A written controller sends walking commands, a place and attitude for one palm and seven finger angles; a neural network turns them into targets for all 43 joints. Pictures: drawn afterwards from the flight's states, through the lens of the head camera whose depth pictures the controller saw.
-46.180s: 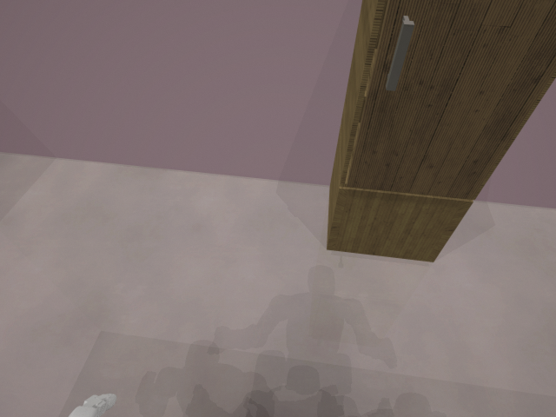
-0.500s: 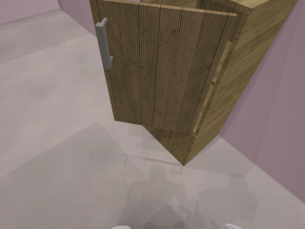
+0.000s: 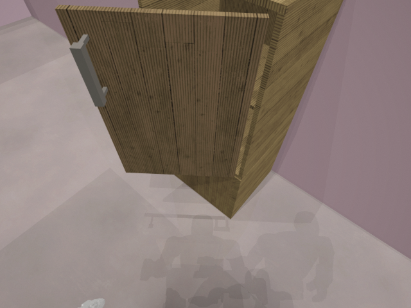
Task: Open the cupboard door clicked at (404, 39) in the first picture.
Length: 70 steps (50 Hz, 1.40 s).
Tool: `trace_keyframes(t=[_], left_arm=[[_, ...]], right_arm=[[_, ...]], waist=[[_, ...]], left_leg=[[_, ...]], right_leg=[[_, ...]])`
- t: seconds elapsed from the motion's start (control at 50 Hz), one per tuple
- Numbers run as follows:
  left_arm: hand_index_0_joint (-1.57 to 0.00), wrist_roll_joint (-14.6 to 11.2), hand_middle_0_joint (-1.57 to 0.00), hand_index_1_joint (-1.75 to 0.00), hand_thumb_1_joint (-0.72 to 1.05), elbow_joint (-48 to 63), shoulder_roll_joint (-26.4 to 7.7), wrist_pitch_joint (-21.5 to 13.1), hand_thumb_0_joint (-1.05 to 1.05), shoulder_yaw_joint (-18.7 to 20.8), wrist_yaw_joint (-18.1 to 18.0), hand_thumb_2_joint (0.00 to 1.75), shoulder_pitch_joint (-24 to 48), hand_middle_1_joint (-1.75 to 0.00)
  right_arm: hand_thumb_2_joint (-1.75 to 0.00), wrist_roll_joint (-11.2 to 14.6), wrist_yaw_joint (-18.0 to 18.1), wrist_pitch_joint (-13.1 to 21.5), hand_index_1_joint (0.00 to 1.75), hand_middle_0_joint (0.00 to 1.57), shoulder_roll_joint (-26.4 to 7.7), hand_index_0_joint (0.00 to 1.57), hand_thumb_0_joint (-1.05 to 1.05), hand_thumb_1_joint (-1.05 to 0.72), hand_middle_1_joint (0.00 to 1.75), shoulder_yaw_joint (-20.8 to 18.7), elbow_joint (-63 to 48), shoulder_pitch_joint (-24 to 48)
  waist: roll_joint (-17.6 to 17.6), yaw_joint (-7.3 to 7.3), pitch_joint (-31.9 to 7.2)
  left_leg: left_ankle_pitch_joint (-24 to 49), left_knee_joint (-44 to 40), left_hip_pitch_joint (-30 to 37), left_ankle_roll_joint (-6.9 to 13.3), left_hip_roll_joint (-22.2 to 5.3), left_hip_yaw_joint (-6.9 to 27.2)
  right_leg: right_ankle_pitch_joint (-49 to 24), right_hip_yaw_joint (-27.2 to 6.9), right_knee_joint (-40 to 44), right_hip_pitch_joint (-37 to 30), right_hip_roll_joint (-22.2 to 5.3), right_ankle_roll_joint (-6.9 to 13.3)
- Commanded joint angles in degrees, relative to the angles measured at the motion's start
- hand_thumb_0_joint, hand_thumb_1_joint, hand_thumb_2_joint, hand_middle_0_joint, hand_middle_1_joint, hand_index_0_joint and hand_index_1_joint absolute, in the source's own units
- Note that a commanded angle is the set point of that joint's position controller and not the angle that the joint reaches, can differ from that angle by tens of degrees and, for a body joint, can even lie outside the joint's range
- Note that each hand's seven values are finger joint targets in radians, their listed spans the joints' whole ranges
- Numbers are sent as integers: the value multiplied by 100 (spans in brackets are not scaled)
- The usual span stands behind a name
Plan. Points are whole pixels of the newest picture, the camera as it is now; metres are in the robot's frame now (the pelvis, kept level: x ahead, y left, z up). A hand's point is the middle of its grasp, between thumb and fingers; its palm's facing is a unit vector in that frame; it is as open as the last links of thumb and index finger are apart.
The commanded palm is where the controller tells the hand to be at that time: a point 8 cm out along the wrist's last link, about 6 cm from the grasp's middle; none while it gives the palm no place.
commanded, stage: come to a stop and stand still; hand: left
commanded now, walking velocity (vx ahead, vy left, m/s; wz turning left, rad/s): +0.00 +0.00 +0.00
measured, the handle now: (93, 72) +0.57 +0.28 +0.12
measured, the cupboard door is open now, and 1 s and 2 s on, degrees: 38 38 38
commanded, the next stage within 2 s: look again from close up in 0.54 s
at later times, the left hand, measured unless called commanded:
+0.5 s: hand out of the picture +0.01 +0.13 -0.17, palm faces +0.04 -0.98 -0.20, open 7.3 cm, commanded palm none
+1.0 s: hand out of the picture +0.00 +0.15 -0.17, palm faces +0.01 -0.98 -0.21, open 7.3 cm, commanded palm none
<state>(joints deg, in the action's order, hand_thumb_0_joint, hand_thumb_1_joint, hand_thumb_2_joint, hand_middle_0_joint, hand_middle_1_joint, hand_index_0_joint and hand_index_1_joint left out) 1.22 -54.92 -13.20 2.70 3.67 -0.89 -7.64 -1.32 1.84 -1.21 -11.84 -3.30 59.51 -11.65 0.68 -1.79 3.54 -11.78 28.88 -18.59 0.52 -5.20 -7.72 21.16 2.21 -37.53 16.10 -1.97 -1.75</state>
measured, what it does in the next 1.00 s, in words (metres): steps on the spot: right foot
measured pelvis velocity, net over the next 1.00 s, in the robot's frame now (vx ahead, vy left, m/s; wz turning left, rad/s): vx -0.01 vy -0.02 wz -0.01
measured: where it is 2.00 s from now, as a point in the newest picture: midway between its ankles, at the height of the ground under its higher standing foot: outside the picture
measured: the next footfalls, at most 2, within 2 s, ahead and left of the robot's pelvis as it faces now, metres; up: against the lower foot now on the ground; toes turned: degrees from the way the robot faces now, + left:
right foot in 0.02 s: +0.00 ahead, -0.14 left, +0.00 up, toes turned -3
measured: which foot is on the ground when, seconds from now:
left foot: down 0.00-1.00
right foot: up 0.00-0.00, down 0.02-1.00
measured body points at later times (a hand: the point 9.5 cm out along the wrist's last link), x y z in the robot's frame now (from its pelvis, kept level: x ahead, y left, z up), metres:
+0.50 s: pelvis +0.00 -0.05 +0.00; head +0.01 -0.05 +0.45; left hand +0.01 +0.18 -0.15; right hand -0.01 -0.27 -0.16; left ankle -0.01 +0.09 -0.74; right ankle -0.04 -0.14 -0.74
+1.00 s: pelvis -0.01 -0.02 +0.00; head -0.01 -0.03 +0.45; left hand +0.00 +0.20 -0.16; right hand +0.00 -0.25 -0.16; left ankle -0.01 +0.08 -0.74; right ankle -0.04 -0.14 -0.74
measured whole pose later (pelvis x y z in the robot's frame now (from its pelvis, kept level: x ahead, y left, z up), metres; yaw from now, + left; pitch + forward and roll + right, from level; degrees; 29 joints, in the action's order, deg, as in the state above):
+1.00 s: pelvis -0.01 -0.02 +0.00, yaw +0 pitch -1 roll +0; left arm 0.8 -62.0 -8.6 -0.8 -0.5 -2.0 -16.6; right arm -0.7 1.4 0.8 -9.6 0.6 61.6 -16.4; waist 0.8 -0.2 0.9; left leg -16.1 29.2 -12.1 1.0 -0.3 -3.6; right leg 18.8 2.4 -29.2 9.4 -1.2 0.1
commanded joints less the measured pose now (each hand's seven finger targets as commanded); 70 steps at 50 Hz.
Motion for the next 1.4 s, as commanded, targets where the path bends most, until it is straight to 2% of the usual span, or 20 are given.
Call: trace_keyframes(t=[0.0,0.02,0.04,0.08,0.14,0.22,0.28,0.38,0.6,0.62,0.64,0.66,0.68,0.7,0.74,0.8,0.88,0.98,1.22,1.38], left_arm=[[-20,62,-20,-30,90,-7,-793,-227,0,60,-76,90,-905,-30],[-20,31,-20,-30,90,22,-963,-254,0,27,-82,90,-693,-30],[-20,36,-20,-30,90,80,-933,-253,0,-53,-82,90,-468,-30],[-20,4,-20,-30,90,-22,-657,-300,0,-90,-115,90,-243,-30],[-20,-66,-20,-30,90,-202,-541,-352,0,-137,-117,90,-356,-30],[-20,-151,-20,-30,90,-388,-233,-358,0,-179,-116,90,-686,-30],[-20,-114,-20,-30,90,-532,-254,-312,0,-169,-115,90,-632,-30],[-20,-107,-20,-30,90,-692,-184,-341,0,-196,-86,90,-749,-30],[-20,-94,-20,-30,90,-913,-45,-423,0,-239,-111,90,-1145,-30],[-20,44,-20,-30,90,-1024,-192,-606,0,-253,-373,90,-1697,-30],[-20,11,-20,-30,90,-764,-437,-642,0,-204,-341,90,-1577,-30],[-20,2,-20,-30,90,-690,-325,-647,0,-244,-285,90,-1413,-30],[-20,7,-20,-30,90,-655,-335,-635,0,-254,-276,90,-1303,-30],[-20,-26,-20,-30,90,-589,-263,-638,0,-259,-258,90,-1271,-30],[-20,-63,-20,-30,90,-560,-52,-602,0,-285,-248,90,-1357,-30],[-20,-38,-20,-30,90,-573,-35,-490,0,-304,-209,90,-1335,-30],[-20,-47,-20,-30,90,-578,-38,-411,0,-339,-165,90,-1317,-30],[-20,-46,-20,-30,90,-537,-110,-370,0,-332,-135,90,-1262,-30],[-20,-52,-20,-30,90,-603,-260,-394,0,-305,-126,90,-1163,-30],[-20,-14,-20,-30,90,-567,-479,-347,0,-162,-144,90,-1294,-30]], right_arm=[[-90,100,-51,48,30,20,-409,20,0,-90,30,-113,-270,-334],[-90,94,-85,-16,30,20,-259,20,0,-90,30,-14,-369,-137],[-90,85,-122,-69,30,20,-251,20,0,-90,30,-8,-339,-114],[-90,33,-102,-99,30,20,-234,20,0,-90,30,10,-160,-192],[-90,68,-73,-47,30,20,-183,20,0,-90,30,58,92,-436],[-90,34,14,135,30,20,-365,20,0,-90,30,89,359,-589],[-90,38,37,121,30,20,-256,20,0,-90,30,129,474,-511],[-90,45,33,109,30,20,-171,20,0,-90,30,157,536,-570],[-90,59,52,152,30,20,-118,20,0,-90,30,226,605,-621],[-90,105,-22,295,30,20,-255,20,0,-90,30,225,136,-35],[-90,101,-48,233,30,20,96,20,0,-90,30,254,-70,-416],[-90,89,-38,227,30,20,65,20,0,-90,30,230,-33,-529],[-90,101,-58,242,30,20,100,20,0,-90,30,245,14,-730],[-90,73,-76,268,30,20,97,20,0,-90,30,275,28,-806],[-90,63,-39,318,30,20,-148,20,0,-90,30,264,-7,-902],[-90,62,-11,321,30,20,-163,20,0,-90,30,287,-34,-748],[-90,62,-15,288,30,20,-226,20,0,-90,30,308,-55,-681],[-90,41,-29,300,30,20,-306,20,0,-90,30,322,1,-716],[-90,63,-2,361,30,20,-364,20,0,-90,30,320,203,-698],[-90,42,-53,213,30,20,-285,20,0,-90,30,270,69,-583]], waist=[[-925,181,-828],[-1454,169,-507],[-1082,151,-459],[-1444,23,-327],[-1227,3,-348],[210,138,-491],[453,142,-193],[-76,132,-11],[-167,149,-40],[-298,412,281],[-438,85,-144],[7,41,-285],[-101,-45,-449],[220,-14,-592],[-84,28,-676],[325,134,-151],[-114,176,320],[-1,213,349],[-16,228,-193],[-397,320,-2]], left_leg=[[-42,378,-117,-96,-127,447],[-1635,822,-264,-261,232,388],[-1781,1272,-31,-245,254,539],[-1413,1324,-116,-253,247,585],[-860,595,243,-312,289,515],[1906,-310,1132,-47,-266,987],[1280,-502,948,-78,-186,936],[508,-744,903,-68,-105,911],[687,-814,1128,-57,-95,829],[611,695,301,-181,13,489],[-816,702,125,-32,136,728],[-825,568,244,-22,147,651],[-545,236,414,-68,119,582],[77,-58,719,-47,161,635],[1081,-59,846,96,-123,873],[1072,-278,620,158,-117,965],[218,-594,362,189,-57,1056],[-140,-871,284,226,-53,1136],[947,-675,767,223,-74,1005],[49,-177,263,99,238,654]], right_leg=[[-2084,-1156,2105,-1202,-1107,421],[-2374,-1431,2216,-563,-1748,868],[-1811,-1174,2274,-63,-1772,1053],[-2844,-879,1943,-370,-1236,980],[-3696,-548,1574,-711,-1014,830],[-2497,-397,1369,-579,-513,316],[-1921,-482,1652,-575,-498,340],[-1253,-545,2035,-551,-450,360],[-1738,-484,2123,-645,-452,372],[-5151,-950,1837,-574,-886,-8],[-5202,-1002,1593,-964,-1146,330],[-4668,-841,1546,-940,-1065,589],[-3729,-674,1535,-838,-929,687],[-3615,-524,1264,-894,-713,661],[-2558,-402,1151,-684,-409,515],[-1598,-380,1206,-496,-288,462],[-722,-419,1411,-249,-261,411],[-443,-402,1420,-260,-248,385],[-1350,-392,1343,-571,-364,354],[-1052,-886,1448,-613,-856,605]])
